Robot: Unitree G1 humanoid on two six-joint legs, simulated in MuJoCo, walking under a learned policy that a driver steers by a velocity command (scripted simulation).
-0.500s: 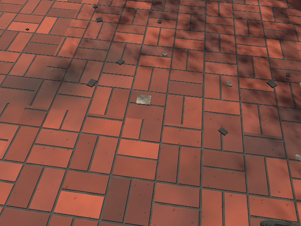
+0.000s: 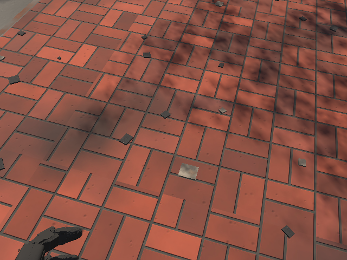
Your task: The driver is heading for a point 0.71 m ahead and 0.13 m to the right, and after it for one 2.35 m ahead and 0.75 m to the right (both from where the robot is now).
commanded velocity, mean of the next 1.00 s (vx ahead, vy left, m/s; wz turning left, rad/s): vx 0.50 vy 0.00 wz -0.06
